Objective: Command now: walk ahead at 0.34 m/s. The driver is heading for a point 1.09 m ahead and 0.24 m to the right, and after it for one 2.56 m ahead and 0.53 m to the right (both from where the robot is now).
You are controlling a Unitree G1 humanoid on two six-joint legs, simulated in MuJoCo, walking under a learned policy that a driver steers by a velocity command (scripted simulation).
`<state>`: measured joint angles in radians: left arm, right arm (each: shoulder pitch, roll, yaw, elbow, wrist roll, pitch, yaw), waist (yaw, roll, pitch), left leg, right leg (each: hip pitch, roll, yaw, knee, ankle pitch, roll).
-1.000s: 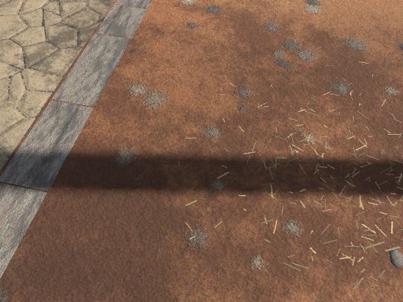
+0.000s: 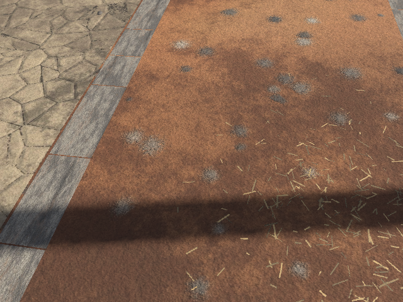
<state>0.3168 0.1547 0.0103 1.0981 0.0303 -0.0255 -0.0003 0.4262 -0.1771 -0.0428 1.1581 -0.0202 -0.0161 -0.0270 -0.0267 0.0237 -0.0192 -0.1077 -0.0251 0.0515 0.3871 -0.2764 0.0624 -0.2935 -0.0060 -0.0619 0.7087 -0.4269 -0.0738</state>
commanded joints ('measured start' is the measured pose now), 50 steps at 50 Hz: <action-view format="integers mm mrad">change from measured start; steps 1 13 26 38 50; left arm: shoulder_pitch -14 208 190 8 -300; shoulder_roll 39 88 161 57 67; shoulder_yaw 16 30 39 50 39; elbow -66 -11 3 -126 -266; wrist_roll -11 -14 -10 3 -1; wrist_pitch -34 -78 -81 0 -12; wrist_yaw -10 17 27 -25 -43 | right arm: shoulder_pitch -39 -187 -144 -81 76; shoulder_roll -123 -52 -116 -95 -133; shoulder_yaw -25 -17 -38 -22 -16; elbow -43 -147 -188 -137 -106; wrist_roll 8 -15 2 2 2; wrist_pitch -23 -37 -53 -108 -93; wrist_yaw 3 62 30 17 -20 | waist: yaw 52 25 -102 60 10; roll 65 -85 -108 17 55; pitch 170 135 -21 113 107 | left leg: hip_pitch -155 -614 -60 -89 233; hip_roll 257 95 -47 250 266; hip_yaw -277 -11 94 -78 178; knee -246 636 115 -290 -104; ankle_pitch -311 88 169 191 939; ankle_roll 137 -7 103 105 37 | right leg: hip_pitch -21 313 349 -303 -268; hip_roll -11 -205 -180 -105 18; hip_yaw -15 226 30 96 -113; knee -109 -587 -126 411 -89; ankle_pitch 53 368 1141 273 348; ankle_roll -3 -93 -58 -5 -64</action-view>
